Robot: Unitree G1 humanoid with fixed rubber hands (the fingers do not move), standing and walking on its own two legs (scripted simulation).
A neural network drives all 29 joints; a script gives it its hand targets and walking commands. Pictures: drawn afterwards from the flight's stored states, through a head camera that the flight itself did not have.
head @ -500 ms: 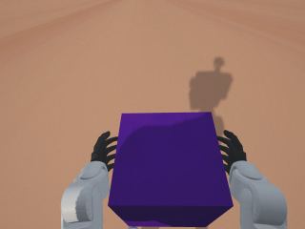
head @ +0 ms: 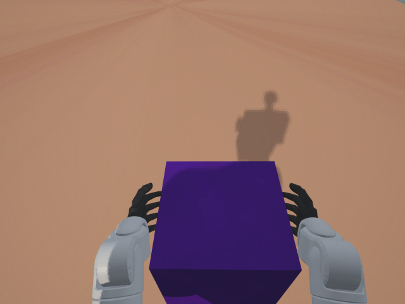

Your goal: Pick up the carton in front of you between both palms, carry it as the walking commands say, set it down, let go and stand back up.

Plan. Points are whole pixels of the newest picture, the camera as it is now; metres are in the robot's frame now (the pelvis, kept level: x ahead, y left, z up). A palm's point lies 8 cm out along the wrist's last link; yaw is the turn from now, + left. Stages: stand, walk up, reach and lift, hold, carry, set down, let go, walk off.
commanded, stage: carry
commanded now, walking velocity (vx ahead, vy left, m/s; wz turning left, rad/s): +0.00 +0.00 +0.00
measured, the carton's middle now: (219, 239) +0.26 +0.00 +0.00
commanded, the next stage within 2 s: hold in 1.18 s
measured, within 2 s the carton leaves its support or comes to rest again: neither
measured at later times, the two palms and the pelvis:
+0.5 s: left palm (149, 238) +0.25 +0.13 +0.03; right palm (307, 238) +0.25 -0.17 +0.03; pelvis -0.03 -0.01 +0.00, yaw +0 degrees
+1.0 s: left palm (149, 244) +0.23 +0.13 +0.04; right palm (314, 245) +0.23 -0.17 +0.04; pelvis -0.05 -0.02 +0.00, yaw +0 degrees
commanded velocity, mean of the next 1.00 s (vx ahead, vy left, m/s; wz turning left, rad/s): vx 0.00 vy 0.00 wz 0.00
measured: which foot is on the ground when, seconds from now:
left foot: down 0.00-1.00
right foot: down 0.00-1.00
